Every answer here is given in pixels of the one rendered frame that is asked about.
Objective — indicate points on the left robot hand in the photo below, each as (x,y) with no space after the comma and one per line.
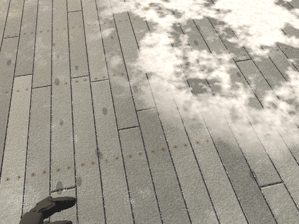
(47,208)

